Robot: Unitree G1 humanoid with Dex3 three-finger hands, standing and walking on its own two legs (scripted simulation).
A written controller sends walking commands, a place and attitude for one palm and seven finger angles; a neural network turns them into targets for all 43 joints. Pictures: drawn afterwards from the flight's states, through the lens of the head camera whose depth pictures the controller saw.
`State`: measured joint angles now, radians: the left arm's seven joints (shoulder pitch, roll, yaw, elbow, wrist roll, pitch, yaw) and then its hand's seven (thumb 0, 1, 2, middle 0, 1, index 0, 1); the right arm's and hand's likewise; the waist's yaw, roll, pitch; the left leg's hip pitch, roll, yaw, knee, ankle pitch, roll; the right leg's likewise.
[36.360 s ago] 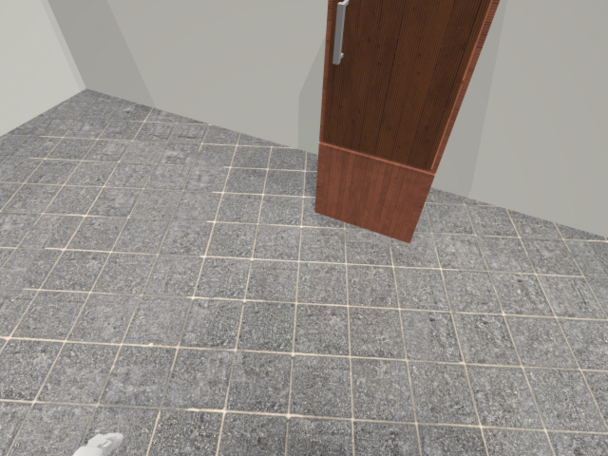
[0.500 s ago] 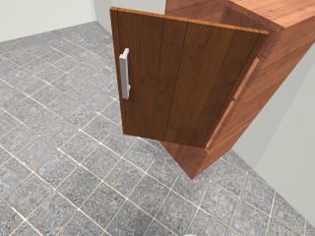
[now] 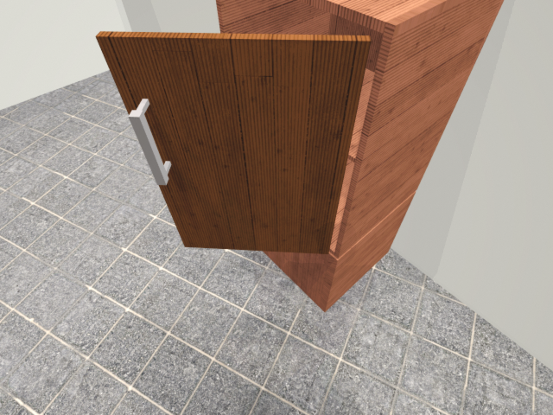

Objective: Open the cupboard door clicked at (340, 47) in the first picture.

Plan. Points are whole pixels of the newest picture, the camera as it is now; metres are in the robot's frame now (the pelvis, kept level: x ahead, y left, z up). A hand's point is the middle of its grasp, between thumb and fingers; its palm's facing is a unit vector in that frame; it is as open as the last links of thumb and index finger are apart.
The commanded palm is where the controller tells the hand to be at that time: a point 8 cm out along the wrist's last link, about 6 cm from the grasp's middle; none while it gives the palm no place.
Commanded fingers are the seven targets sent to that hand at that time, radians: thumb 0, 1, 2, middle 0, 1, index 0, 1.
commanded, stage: come to a stop and stand still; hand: left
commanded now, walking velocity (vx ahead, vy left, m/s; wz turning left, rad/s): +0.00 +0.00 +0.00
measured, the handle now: (153, 144) +0.57 +0.24 +0.06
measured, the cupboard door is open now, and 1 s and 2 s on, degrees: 44 44 44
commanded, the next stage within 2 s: look again from close up in 0.86 s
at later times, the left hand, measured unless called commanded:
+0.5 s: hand out of the picture -0.01 +0.13 -0.17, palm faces +0.05 -0.98 -0.18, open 7.3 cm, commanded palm none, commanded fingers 0.00 0.90 0.90 -0.20 -0.30 -0.20 -0.30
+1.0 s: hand out of the picture +0.03 +0.15 -0.17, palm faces +0.03 -0.98 -0.19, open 7.3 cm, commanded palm none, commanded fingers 0.00 0.90 0.90 -0.20 -0.30 -0.20 -0.30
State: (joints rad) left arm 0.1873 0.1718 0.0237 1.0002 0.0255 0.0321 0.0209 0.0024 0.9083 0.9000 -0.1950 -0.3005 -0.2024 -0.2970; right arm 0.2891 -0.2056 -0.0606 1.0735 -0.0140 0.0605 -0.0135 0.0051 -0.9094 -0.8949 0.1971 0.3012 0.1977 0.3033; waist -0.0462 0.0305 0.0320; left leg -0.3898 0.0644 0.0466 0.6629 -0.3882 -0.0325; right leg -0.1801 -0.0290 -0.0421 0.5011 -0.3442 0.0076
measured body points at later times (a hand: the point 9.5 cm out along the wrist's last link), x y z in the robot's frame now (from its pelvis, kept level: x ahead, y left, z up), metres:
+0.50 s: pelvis +0.01 -0.04 +0.01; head +0.02 -0.04 +0.46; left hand -0.01 +0.18 -0.16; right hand +0.02 -0.27 -0.15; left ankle +0.01 +0.11 -0.73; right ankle -0.05 -0.12 -0.73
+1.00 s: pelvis +0.02 -0.02 +0.01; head +0.04 -0.02 +0.45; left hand +0.02 +0.20 -0.16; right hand +0.02 -0.24 -0.15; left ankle +0.01 +0.11 -0.73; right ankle -0.05 -0.12 -0.74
